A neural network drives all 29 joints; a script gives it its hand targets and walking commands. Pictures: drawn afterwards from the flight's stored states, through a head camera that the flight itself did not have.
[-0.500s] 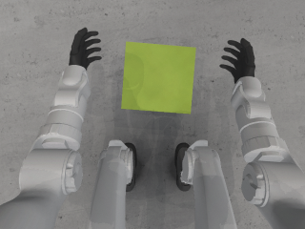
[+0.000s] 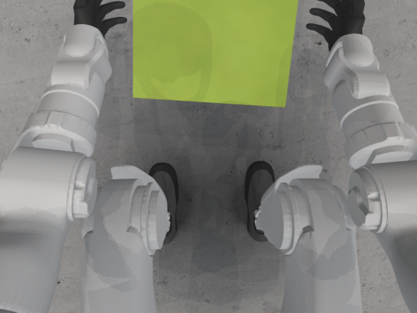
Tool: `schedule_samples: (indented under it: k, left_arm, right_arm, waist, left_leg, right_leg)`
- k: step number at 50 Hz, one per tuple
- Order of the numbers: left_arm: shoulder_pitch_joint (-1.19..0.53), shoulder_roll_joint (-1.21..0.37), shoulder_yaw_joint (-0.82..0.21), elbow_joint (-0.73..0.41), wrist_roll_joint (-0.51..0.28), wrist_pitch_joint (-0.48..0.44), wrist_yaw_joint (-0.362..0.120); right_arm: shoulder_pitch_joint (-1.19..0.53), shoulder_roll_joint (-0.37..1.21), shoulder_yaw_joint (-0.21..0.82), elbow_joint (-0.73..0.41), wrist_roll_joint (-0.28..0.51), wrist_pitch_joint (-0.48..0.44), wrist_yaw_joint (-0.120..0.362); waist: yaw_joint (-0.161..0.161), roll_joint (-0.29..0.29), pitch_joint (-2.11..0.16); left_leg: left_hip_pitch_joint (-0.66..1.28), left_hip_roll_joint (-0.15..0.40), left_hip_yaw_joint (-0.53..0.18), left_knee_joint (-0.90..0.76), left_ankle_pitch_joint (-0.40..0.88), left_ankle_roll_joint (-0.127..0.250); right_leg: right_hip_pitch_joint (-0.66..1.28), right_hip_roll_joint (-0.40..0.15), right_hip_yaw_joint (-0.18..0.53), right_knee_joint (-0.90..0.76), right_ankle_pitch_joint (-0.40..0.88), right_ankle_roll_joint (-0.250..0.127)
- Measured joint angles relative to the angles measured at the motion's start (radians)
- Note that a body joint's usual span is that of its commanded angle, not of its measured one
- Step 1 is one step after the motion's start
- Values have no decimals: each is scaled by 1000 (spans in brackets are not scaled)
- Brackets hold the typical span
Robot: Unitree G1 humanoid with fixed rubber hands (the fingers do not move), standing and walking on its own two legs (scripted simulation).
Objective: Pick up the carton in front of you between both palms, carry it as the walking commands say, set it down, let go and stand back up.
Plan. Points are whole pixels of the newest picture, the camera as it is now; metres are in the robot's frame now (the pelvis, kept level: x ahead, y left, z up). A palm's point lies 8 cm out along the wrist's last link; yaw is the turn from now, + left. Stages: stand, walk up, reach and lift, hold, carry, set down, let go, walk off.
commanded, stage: reach and lift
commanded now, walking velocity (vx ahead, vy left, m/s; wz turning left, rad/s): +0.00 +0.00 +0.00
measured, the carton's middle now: (211, 45) +0.51 +0.01 -0.25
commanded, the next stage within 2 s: none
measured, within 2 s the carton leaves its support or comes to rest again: leaves its support in 0.84 s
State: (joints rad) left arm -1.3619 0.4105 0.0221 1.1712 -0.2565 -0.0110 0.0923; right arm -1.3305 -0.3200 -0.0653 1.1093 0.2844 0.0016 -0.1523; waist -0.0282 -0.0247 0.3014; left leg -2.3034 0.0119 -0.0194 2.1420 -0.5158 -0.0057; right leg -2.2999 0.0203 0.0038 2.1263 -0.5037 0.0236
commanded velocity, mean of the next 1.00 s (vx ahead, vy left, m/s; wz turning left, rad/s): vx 0.00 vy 0.00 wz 0.00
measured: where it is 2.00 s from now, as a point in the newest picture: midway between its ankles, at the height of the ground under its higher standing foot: (212, 215)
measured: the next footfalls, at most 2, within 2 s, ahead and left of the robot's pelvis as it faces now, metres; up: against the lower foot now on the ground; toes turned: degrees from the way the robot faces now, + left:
none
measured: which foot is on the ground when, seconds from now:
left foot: down 0.00-1.00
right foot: down 0.00-1.00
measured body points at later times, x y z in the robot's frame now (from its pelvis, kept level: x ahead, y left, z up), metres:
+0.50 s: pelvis +0.00 +0.00 +0.00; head +0.37 +0.02 +0.26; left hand +0.54 +0.17 -0.19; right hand +0.53 -0.16 -0.18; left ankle +0.12 +0.12 -0.34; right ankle +0.13 -0.12 -0.34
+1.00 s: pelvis +0.00 +0.00 +0.00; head +0.32 +0.03 +0.31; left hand +0.53 +0.16 -0.13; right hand +0.53 -0.14 -0.12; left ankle +0.12 +0.12 -0.34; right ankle +0.13 -0.13 -0.34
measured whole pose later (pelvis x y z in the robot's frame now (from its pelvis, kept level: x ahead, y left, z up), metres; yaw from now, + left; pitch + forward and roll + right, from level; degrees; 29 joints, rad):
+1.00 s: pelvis +0.00 +0.00 +0.00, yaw +1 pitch +36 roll -1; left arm -1.24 0.26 0.02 0.99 -0.19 0.13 0.16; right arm -1.16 -0.17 -0.17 0.90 0.23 0.12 -0.21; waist -0.02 -0.04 0.16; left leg -2.26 -0.02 -0.03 2.17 -0.54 -0.02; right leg -2.25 0.06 0.03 2.16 -0.54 0.05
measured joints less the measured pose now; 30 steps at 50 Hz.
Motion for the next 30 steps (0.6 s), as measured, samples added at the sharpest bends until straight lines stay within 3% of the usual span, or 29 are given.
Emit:
schedule_samples:
  k: [8, 18, 27, 30]
  left_arm:
    - [-8, 21, -73, -33, -43, -9, 0]
    - [18, -42, -21, 9, 20, -14, 0]
    - [-34, -76, -76, 34, -4, -32, 31]
    - [-53, -83, -83, 55, -7, -40, 53]
  right_arm:
    - [2, -18, 69, -3, 88, -19, -6]
    - [37, 40, 7, 17, 13, -29, 0]
    - [-34, 77, 44, 56, 20, -47, -10]
    - [-54, 93, 22, 79, 5, -58, -47]
  waist:
    - [-1, -14, 20]
    - [2, -3, -45]
    - [4, -11, -26]
    - [4, -10, -24]
  left_leg:
    - [-6, 7, 4, 49, -25, 6]
    - [0, 8, 4, 21, -31, 11]
    - [4, 6, 4, 0, -16, 8]
    - [2, 3, 2, -5, -12, 7]
  right_leg:
    - [-9, 9, 5, 46, -18, 6]
    - [0, 10, 5, 14, -24, 12]
    - [3, 9, 5, -5, -10, 8]
    - [3, 6, 3, -9, -8, 6]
